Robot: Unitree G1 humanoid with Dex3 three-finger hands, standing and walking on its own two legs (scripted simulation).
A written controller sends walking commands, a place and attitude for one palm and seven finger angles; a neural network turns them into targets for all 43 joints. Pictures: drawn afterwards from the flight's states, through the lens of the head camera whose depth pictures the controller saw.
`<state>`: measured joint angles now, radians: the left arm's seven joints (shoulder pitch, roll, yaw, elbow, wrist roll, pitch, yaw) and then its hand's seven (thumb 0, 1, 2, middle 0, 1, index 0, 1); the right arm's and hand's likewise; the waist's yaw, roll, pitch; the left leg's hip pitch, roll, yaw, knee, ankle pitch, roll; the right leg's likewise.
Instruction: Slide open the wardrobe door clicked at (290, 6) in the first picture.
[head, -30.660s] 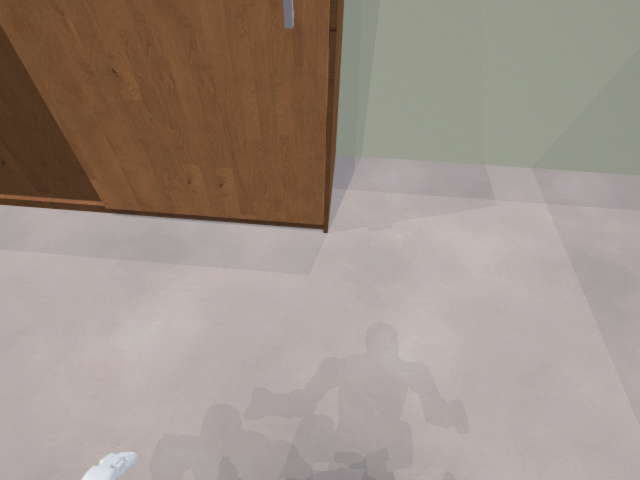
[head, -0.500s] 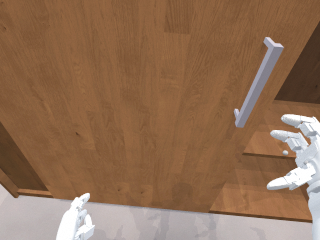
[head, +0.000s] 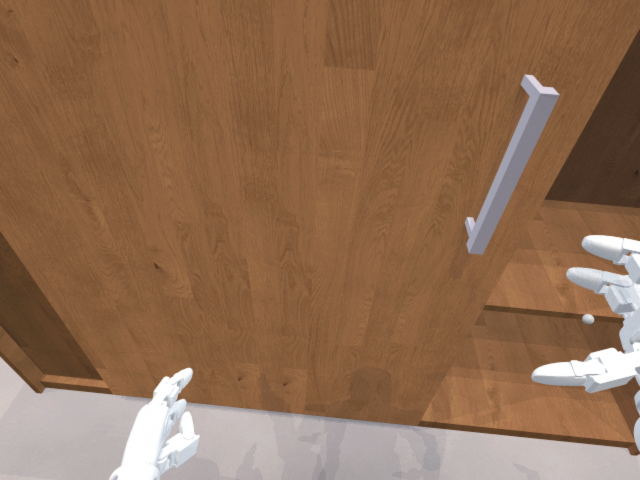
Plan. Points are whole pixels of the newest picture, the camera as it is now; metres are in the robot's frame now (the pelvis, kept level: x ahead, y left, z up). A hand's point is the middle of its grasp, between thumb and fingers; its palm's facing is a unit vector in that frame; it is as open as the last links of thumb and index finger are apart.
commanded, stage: draw the hand back to the body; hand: right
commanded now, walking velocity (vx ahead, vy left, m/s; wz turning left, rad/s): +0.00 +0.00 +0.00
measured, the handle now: (500, 173) +0.45 -0.24 +0.20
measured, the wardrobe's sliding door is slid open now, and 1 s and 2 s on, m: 0.66 0.66 0.66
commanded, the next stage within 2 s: step back with the hand held close in 0.98 s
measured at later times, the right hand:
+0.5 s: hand (588, 320) +0.24 -0.27 +0.16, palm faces +0.41 +0.84 -0.36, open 9.8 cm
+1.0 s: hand (593, 328) +0.23 -0.27 +0.16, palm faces +0.43 +0.83 -0.36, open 7.4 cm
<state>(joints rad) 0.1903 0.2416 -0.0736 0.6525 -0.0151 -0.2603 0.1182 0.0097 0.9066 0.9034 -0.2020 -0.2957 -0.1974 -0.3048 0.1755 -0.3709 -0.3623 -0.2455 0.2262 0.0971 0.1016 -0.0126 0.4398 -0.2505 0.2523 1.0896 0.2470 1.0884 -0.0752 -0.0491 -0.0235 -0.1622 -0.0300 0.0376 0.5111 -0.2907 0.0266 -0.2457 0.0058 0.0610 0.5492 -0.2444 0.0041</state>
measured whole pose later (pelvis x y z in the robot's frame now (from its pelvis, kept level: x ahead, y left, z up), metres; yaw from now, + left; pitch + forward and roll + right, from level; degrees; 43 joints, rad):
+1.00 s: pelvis +0.03 -0.01 +0.01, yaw +1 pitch -4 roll +0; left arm 0.19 0.21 -0.03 0.65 0.02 -0.09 0.08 0.01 0.91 0.90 -0.20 -0.30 -0.20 -0.30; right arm 0.44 -0.34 -0.33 -0.40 0.08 -0.04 -0.09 0.02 -0.89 -0.89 0.21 0.31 0.21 0.31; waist -0.08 -0.04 0.00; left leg -0.03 -0.01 0.01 0.36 -0.26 0.01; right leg -0.11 0.02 0.03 0.40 -0.23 -0.01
